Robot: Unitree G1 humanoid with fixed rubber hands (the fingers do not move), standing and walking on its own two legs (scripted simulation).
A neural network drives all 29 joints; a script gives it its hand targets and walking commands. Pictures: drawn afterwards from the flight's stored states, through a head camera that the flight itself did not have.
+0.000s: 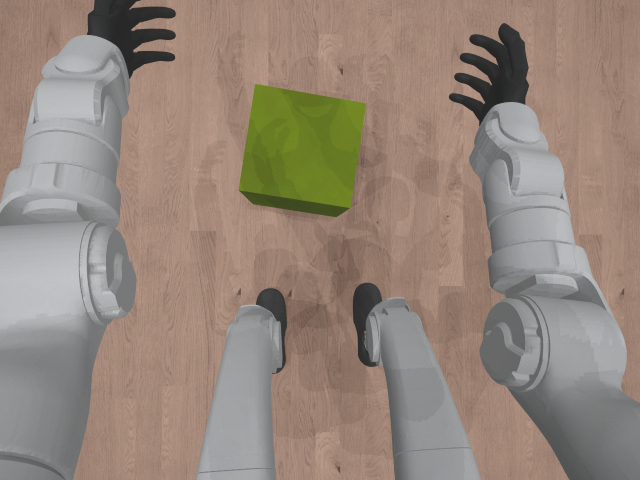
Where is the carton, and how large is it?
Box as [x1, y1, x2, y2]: [239, 84, 365, 216]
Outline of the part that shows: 255,84 239,190 252,203 331,216 336,216 349,208 365,103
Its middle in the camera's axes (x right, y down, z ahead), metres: -0.04 -0.17 +0.85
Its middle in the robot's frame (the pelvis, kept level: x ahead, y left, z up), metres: +0.53 +0.01 -0.53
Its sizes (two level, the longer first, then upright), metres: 0.210 0.200 0.250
